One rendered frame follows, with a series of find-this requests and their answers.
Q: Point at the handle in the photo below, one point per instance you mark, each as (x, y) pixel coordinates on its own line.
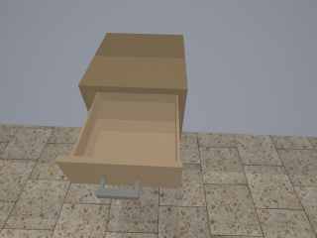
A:
(118, 193)

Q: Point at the drawer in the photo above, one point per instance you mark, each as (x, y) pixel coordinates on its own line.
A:
(125, 136)

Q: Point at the cabinet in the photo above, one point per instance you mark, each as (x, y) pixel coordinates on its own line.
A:
(138, 63)

